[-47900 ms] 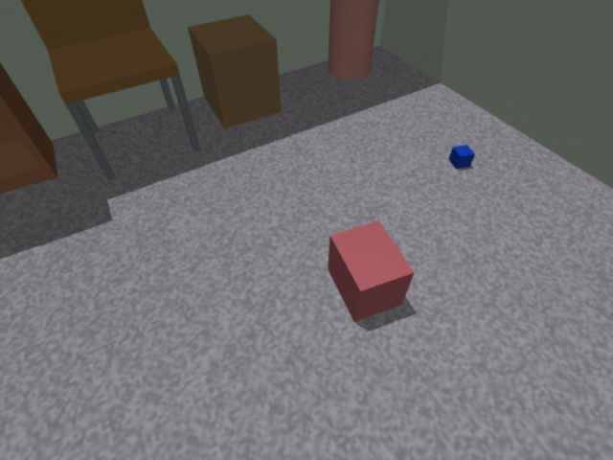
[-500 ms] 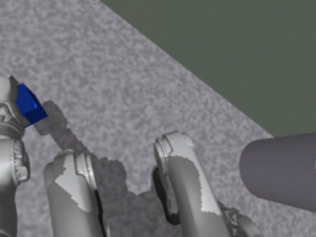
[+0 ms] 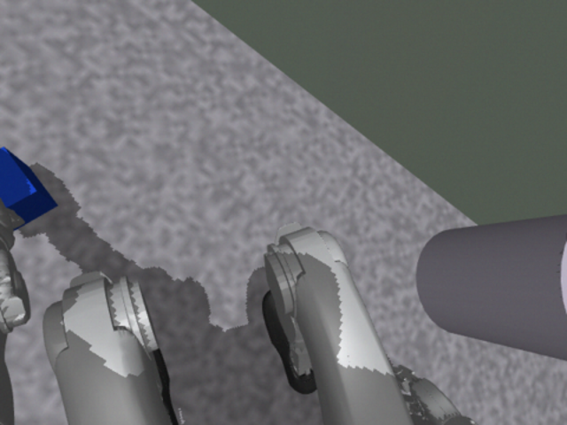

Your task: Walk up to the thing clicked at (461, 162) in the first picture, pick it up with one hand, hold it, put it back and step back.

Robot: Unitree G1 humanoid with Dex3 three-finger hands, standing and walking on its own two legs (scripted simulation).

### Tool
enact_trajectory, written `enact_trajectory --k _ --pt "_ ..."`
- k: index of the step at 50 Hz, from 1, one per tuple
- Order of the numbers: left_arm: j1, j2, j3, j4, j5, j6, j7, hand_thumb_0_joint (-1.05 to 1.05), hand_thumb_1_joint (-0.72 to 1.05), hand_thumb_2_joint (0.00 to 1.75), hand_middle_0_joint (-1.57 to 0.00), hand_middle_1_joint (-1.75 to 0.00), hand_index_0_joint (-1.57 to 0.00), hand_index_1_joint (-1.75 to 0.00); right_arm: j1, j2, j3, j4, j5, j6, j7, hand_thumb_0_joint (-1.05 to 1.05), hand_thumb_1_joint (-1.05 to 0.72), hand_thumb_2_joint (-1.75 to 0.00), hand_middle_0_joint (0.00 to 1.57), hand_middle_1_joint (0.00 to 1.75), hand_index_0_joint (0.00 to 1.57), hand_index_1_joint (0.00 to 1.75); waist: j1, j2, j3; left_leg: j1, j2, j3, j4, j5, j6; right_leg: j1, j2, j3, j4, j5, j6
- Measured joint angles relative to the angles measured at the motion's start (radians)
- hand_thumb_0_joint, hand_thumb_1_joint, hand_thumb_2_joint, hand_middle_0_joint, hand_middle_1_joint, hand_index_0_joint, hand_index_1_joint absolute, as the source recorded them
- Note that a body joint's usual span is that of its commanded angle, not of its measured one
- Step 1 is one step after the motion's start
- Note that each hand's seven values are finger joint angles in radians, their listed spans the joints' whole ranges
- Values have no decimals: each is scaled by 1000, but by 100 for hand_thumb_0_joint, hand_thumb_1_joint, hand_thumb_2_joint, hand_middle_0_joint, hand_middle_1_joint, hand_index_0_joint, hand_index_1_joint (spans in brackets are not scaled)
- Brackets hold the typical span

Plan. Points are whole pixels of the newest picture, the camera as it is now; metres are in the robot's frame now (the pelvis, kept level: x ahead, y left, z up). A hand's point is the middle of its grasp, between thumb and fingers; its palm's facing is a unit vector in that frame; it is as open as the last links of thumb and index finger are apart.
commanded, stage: rest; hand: left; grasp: from above
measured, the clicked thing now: (6, 192) +0.46 +0.30 -0.24
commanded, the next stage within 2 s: open in 0.66 s
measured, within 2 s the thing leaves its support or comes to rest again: rests again in 0.30 s
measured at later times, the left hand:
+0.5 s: hand out of the picture +0.45 +0.31 -0.22, palm faces -0.38 -0.23 -0.89, open 10.6 cm
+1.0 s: hand (0, 196) +0.45 +0.31 -0.23, palm faces -0.40 -0.23 -0.89, open 11.1 cm
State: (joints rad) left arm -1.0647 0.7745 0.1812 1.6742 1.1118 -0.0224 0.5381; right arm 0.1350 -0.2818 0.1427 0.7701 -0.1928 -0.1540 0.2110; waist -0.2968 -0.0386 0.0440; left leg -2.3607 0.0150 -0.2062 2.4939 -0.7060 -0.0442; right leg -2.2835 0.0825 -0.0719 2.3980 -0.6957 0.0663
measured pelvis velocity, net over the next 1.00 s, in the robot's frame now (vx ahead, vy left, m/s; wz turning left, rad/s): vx -0.01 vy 0.01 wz -0.06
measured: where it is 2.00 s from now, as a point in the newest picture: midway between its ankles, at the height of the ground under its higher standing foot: (230, 383)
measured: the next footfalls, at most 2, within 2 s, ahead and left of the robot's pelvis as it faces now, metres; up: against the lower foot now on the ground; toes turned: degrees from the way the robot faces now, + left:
none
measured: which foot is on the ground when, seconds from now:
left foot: down 0.00-1.00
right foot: down 0.00-1.00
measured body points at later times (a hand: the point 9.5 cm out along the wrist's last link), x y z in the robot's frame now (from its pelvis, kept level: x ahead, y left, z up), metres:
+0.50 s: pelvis +0.00 +0.00 +0.00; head +0.27 +0.09 +0.35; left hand +0.47 +0.31 -0.17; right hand +0.03 -0.26 -0.08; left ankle +0.07 +0.14 -0.27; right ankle +0.10 -0.12 -0.27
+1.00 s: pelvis -0.01 +0.01 +0.00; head +0.26 +0.11 +0.34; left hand +0.46 +0.31 -0.18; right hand +0.01 -0.25 -0.06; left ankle +0.07 +0.14 -0.27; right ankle +0.10 -0.12 -0.27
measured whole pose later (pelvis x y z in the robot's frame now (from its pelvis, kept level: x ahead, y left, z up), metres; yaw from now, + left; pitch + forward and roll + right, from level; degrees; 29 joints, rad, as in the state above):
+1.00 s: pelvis -0.01 +0.01 +0.00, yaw -4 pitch +28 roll -13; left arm -1.11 0.93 0.16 1.84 1.13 -0.07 0.65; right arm 0.13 -0.33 0.26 0.73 -0.24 -0.25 0.26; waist -0.38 -0.10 0.13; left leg -2.34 0.02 -0.27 2.53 -0.70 -0.03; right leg -2.23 0.10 -0.12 2.37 -0.67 0.07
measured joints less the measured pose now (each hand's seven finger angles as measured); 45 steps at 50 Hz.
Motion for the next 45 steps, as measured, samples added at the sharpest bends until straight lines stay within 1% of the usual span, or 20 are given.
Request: enact_trajectory --k 5,8,13,18,21,26,30,33,41,45 --pt "-3 19 2 12 6 -15 8 -3 -12 50 -74 -50 -73 -51 -1 -3 19 -7 -4 -14 8 0 -91 -90 20 30 20 30 -10 -12 18 5 1 -8 8 -9 -1 7 2 -7 2 -5 -1" --pt "-1 29 16 16 9 -22 25 -3 -12 51 -75 -50 -74 -51 -1 -7 28 -12 -8 -23 13 0 -91 -90 20 30 20 30 -16 -20 25 6 1 -15 12 -13 -3 10 2 -13 1 -7 -2" --pt "-3 45 18 36 17 -19 56 -3 -13 51 -76 -49 -74 -50 -6 -15 39 -13 -18 -35 23 0 -91 -90 20 30 20 30 -26 -34 32 9 2 -25 18 -19 -4 14 5 -20 0 -8 -1" --pt "-8 55 26 48 11 -13 78 -3 -14 52 -77 -49 -75 -50 -11 -27 46 -15 -23 -49 32 0 -91 -90 20 30 20 30 -32 -36 41 9 3 -32 23 -19 -2 19 7 -27 -2 -6 -1" --pt "-17 64 12 67 8 -10 79 -3 -14 52 -77 -48 -76 -50 -15 -32 52 -18 -26 -57 39 0 -91 -90 20 30 20 30 -38 -36 48 12 3 -33 25 -18 0 24 7 -27 -3 -5 0" --pt "-30 81 9 91 -5 -12 85 -3 -15 52 -77 -49 -76 -50 -21 -36 66 -22 -29 -69 43 0 -91 -90 20 30 20 30 -44 -38 61 15 5 -40 28 -16 4 30 12 -33 -9 2 7" --pt "-36 93 -3 107 -10 -21 86 -3 -14 52 -77 -49 -75 -50 -19 -36 77 -22 -29 -74 45 0 -91 -90 20 30 20 30 -48 -41 63 17 6 -43 28 -14 5 34 13 -36 -12 5 5" --pt "-42 104 -9 118 -5 -27 84 -3 -14 52 -76 -49 -75 -50 -19 -35 86 -25 -31 -77 45 0 -91 -90 20 30 20 30 -53 -45 68 21 5 -45 28 -12 7 41 12 -38 -14 7 6" --pt "-53 132 -16 158 8 -42 101 -3 -14 52 -76 -49 -75 -50 -13 -40 107 -32 -41 -82 47 0 -91 -90 20 30 20 30 -68 -53 72 25 3 -54 30 -6 9 52 13 -47 -21 13 4" --pt "-54 143 -23 163 16 -46 98 -2 -12 53 -72 -52 -71 -53 -10 -46 113 -37 -46 -87 48 0 -91 -90 20 30 20 30 -74 -56 81 28 3 -57 32 -2 13 58 14 -49 -24 18 8"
